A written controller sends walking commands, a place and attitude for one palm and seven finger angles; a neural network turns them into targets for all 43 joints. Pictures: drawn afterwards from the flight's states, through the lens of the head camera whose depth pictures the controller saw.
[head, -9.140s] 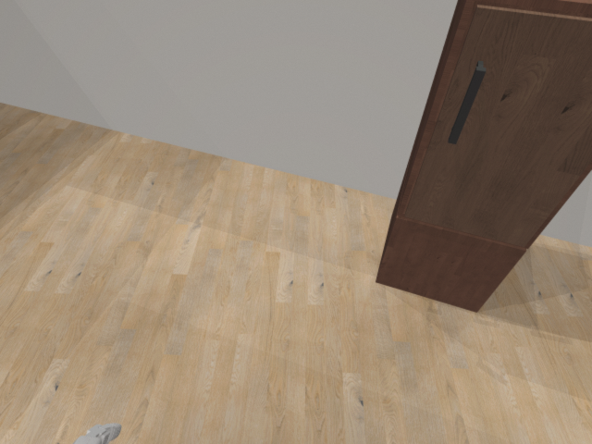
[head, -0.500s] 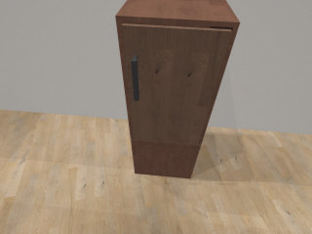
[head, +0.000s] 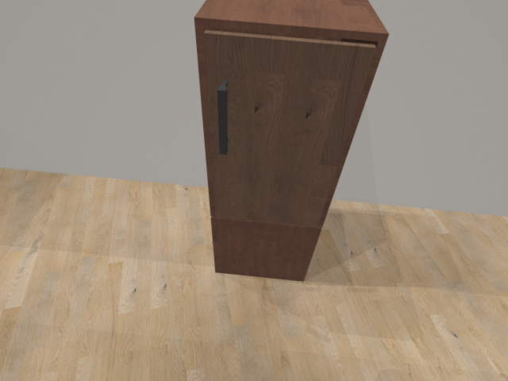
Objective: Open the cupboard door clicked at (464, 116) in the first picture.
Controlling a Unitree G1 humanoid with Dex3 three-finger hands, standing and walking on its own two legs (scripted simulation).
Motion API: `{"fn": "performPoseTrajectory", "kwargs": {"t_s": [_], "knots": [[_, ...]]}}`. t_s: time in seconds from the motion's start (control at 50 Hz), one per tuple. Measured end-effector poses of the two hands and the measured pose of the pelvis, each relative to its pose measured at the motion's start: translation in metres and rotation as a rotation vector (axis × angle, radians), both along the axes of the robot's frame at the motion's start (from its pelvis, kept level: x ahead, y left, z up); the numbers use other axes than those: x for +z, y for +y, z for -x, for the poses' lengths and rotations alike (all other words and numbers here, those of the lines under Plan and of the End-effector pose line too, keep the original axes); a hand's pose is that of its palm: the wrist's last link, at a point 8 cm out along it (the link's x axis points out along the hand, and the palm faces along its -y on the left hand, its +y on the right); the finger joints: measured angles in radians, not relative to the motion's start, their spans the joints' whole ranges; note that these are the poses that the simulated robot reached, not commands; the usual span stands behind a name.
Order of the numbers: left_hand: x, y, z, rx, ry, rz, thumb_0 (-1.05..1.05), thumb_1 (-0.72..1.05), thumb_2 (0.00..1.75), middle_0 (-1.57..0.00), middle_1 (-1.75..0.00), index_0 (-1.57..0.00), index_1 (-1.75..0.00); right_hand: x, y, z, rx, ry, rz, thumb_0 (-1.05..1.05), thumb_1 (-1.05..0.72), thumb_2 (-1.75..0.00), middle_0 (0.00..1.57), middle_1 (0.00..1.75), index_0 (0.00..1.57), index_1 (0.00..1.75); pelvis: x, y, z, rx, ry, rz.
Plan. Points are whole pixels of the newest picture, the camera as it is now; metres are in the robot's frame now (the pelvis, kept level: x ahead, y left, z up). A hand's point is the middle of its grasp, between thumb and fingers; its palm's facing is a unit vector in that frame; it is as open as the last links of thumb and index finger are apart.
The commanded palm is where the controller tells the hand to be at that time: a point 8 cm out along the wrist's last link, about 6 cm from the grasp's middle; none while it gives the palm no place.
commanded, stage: come to a stop and stand still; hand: left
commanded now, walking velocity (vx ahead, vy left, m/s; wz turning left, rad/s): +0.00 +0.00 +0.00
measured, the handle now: (224, 118) +0.66 +0.11 +0.06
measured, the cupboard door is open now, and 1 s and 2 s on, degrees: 0 0 0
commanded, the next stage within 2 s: look again from close up in 0.04 s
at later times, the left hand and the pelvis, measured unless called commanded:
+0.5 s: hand out of the picture +0.02 +0.12 -0.18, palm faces +0.06 -0.99 -0.13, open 7.3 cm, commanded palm none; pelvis +0.04 -0.03 +0.00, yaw +1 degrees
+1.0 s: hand out of the picture +0.10 +0.13 -0.18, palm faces +0.05 -0.98 -0.18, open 7.3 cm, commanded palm none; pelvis +0.11 -0.04 -0.01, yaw +1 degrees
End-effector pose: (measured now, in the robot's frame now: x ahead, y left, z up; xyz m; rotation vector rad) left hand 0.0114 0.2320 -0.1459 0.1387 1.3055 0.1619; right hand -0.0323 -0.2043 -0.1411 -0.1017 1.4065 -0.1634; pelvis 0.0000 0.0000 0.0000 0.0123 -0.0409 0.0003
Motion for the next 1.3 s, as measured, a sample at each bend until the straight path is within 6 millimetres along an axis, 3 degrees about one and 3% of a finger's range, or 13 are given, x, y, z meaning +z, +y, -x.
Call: {"fn": "performPoseTrajectory", "kwargs": {"t_s": [0.12,0.28,0.44,0.82,0.98,1.14,1.3], "knots": [[0.004,-0.008,0.008,0.017,0.029,-0.011,0.00,0.91,0.90,-0.20,-0.30,-0.20,-0.30,-0.006,-0.006,-0.009,0.014,0.004,-0.021,0.00,-0.90,-0.90,0.20,0.30,0.20,0.30,0.000,-0.006,-0.006,0.007,0.003,-0.003],[0.002,-0.038,0.021,0.045,0.101,0.027,0.00,0.91,0.90,-0.20,-0.30,-0.20,-0.30,-0.006,-0.027,-0.039,0.036,-0.024,-0.002,0.00,-0.90,-0.90,0.20,0.30,0.20,0.30,0.000,-0.018,-0.020,0.010,0.027,0.001],[-0.001,-0.063,0.007,0.047,0.127,0.074,0.01,0.91,0.90,-0.20,-0.30,-0.20,-0.30,0.000,-0.036,-0.057,0.046,-0.011,0.016,0.00,-0.91,-0.90,0.20,0.30,0.20,0.30,0.002,-0.026,-0.037,0.015,0.047,0.009],[0.002,-0.041,-0.049,0.030,0.072,0.016,0.01,0.92,0.90,-0.20,-0.30,-0.20,-0.30,-0.004,-0.030,-0.087,0.044,0.001,-0.002,0.00,-0.91,-0.90,0.20,0.30,0.20,0.30,0.001,-0.028,-0.072,0.014,0.040,0.014],[-0.003,-0.050,-0.075,0.021,0.085,0.022,0.00,0.91,0.90,-0.20,-0.30,-0.20,-0.30,-0.010,-0.041,-0.098,0.012,0.037,0.003,0.00,-0.90,-0.90,0.20,0.30,0.20,0.30,-0.005,-0.038,-0.102,0.007,0.056,0.005],[-0.003,-0.060,-0.086,0.054,0.114,0.006,0.01,0.93,0.90,-0.20,-0.30,-0.20,-0.30,-0.005,-0.053,-0.132,0.020,0.052,0.026,0.00,-0.90,-0.90,0.20,0.30,0.20,0.30,-0.003,-0.046,-0.120,0.034,0.077,0.010],[0.001,-0.044,-0.090,0.067,0.091,-0.013,0.01,0.92,0.90,-0.20,-0.30,-0.21,-0.30,0.000,-0.057,-0.168,0.061,-0.022,0.061,0.00,-0.92,-0.90,0.20,0.30,0.20,0.30,0.001,-0.037,-0.113,0.047,0.077,0.005]]}}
